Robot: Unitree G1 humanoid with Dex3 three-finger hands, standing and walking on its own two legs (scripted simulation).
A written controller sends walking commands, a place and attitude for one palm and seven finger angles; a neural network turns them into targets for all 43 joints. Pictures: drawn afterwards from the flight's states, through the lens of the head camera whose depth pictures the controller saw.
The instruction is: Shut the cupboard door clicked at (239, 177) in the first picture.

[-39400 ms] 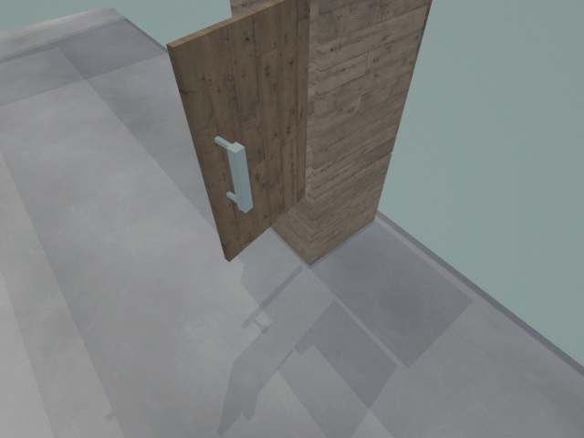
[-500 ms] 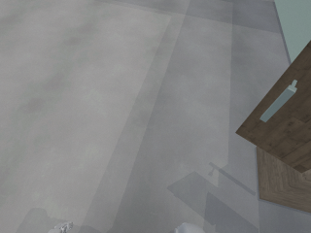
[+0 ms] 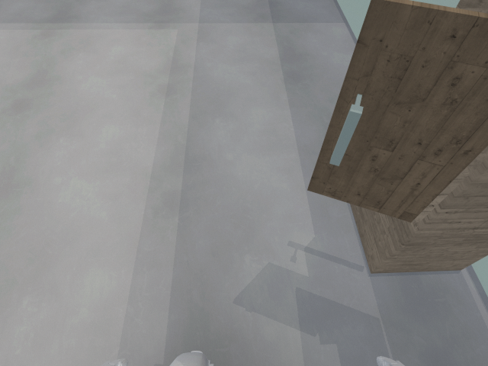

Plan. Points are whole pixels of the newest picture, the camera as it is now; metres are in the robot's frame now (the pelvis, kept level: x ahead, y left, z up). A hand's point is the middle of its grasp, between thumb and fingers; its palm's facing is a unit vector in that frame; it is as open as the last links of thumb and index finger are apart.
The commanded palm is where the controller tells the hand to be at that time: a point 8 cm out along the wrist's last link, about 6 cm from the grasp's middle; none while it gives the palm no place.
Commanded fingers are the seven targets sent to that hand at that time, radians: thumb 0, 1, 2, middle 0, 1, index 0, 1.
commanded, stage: turn to face it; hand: left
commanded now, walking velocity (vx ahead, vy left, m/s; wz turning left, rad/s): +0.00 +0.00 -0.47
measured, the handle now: (346, 131) +0.63 -0.20 -0.03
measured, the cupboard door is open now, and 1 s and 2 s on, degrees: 67 67 67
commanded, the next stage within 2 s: take the last steps up to it in 0.36 s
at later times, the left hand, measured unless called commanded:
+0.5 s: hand (166, 341) +0.17 +0.16 -0.16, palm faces -0.23 -0.93 -0.28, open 7.4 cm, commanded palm none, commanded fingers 0.00 0.90 0.90 -0.20 -0.30 -0.20 -0.30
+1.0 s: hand (207, 301) +0.25 +0.09 -0.17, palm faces -0.37 -0.91 -0.16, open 7.4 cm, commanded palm none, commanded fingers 0.00 0.90 0.90 -0.20 -0.30 -0.20 -0.30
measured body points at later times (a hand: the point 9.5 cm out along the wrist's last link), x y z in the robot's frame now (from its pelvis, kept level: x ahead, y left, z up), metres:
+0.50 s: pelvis +0.03 -0.01 -0.01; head +0.06 -0.05 +0.44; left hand +0.19 +0.21 -0.14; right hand -0.01 -0.28 -0.17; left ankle +0.01 +0.13 -0.70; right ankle -0.02 -0.12 -0.74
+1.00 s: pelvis +0.11 -0.06 +0.01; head +0.15 -0.05 +0.45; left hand +0.27 +0.14 -0.15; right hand -0.01 -0.28 -0.13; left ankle +0.09 +0.09 -0.74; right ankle +0.09 -0.22 -0.68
